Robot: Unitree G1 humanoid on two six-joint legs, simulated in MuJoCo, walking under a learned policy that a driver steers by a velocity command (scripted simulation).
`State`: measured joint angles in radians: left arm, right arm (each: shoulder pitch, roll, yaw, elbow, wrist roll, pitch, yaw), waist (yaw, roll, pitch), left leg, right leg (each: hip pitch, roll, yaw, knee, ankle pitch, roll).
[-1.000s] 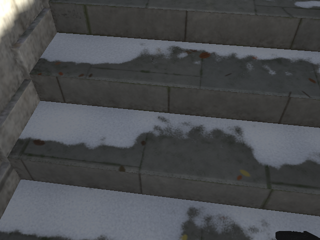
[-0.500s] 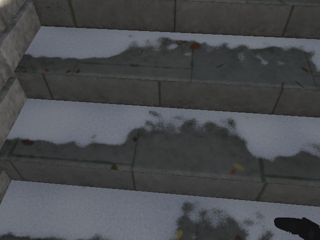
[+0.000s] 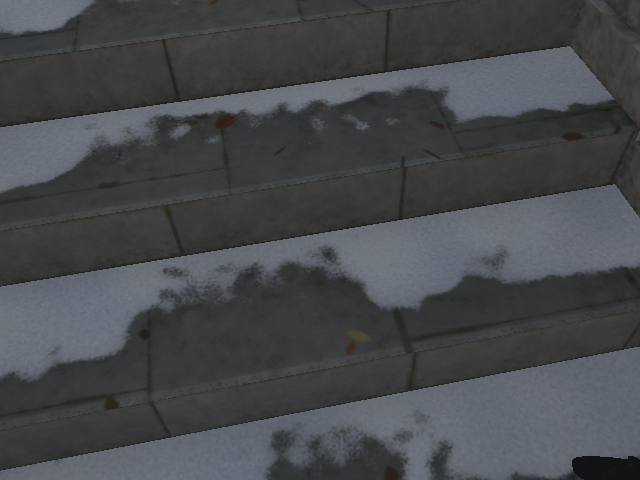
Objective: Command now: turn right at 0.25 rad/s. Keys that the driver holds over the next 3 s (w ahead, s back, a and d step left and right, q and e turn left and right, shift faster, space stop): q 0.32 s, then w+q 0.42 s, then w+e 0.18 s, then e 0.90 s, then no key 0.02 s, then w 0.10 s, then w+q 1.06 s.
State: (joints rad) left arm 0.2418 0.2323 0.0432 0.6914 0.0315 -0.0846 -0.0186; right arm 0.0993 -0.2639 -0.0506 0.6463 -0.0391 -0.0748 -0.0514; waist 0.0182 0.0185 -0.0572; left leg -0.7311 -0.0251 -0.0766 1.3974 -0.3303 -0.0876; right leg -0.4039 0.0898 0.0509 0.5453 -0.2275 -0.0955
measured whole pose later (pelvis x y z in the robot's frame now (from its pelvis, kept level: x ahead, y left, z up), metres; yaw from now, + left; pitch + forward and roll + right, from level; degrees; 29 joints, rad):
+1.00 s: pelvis +0.27 +0.14 +0.05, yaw +19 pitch +9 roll -4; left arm -0.02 0.13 -0.07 0.73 0.04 0.01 -0.07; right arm 0.45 -0.17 0.00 0.99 -0.08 -0.09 0.13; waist -0.04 0.07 -0.17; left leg -0.15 0.02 -0.11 0.66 -0.09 0.10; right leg -0.89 0.05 -0.18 1.17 -0.47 -0.12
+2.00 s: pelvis +0.51 +0.30 +0.29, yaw -14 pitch +4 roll +4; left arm 0.14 0.26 0.09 0.89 0.06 -0.03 -0.02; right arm 0.28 -0.15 0.00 0.88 -0.07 -0.13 0.03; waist -0.07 -0.03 -0.07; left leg -0.39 0.08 0.35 0.58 -0.24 0.08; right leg -0.73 -0.06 0.19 1.33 -0.14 -0.02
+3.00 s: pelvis +0.68 +0.16 +0.29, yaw +13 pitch +7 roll -4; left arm 0.42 0.18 0.00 1.05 0.08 -0.07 -0.02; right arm 0.21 -0.27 -0.01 0.96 -0.04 -0.04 0.11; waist 0.01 0.04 -0.17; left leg -1.22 -0.02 -0.14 2.05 -0.10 0.21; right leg -0.27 0.03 -0.16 0.55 -0.40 -0.04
